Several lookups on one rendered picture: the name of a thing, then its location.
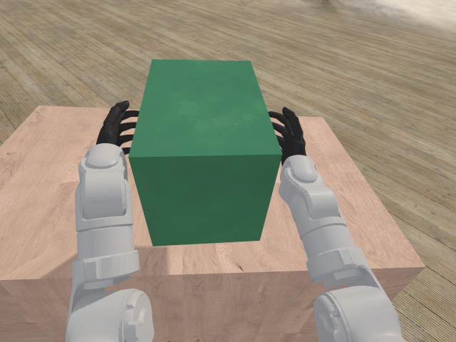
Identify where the left robot hand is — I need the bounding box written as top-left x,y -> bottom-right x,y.
96,100 -> 139,155

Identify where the robot right forearm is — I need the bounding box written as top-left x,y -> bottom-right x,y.
279,155 -> 402,334

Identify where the right robot hand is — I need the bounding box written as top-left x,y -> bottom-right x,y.
268,107 -> 306,166

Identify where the robot right upper arm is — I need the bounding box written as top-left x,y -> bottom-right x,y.
314,283 -> 407,342

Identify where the robot left forearm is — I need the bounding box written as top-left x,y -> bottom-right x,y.
66,143 -> 140,341

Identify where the pedestal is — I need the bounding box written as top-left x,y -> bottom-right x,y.
0,105 -> 426,342

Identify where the robot left upper arm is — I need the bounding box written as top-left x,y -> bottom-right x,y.
66,289 -> 154,342

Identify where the carton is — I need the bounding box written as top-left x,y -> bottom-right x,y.
128,59 -> 283,247

